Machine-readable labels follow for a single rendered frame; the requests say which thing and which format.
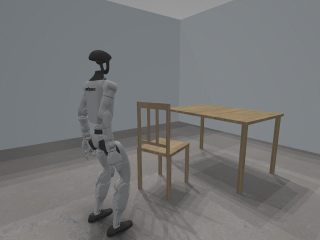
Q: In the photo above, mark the left robot forearm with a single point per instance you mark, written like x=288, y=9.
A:
x=84, y=123

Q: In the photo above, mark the table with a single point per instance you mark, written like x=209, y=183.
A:
x=244, y=117

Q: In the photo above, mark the left robot shin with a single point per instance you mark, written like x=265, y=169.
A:
x=101, y=191

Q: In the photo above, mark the robot left hand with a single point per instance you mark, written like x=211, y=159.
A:
x=85, y=145

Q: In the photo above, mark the right robot foot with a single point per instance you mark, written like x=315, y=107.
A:
x=124, y=225

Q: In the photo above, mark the right robot forearm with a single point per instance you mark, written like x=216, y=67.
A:
x=107, y=132

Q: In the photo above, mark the robot right upper arm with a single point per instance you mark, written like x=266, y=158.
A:
x=109, y=90

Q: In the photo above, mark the robot right hand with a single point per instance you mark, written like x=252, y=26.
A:
x=112, y=159

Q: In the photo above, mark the chair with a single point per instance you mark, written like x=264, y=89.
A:
x=160, y=146

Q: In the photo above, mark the robot left upper arm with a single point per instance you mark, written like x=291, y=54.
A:
x=82, y=108

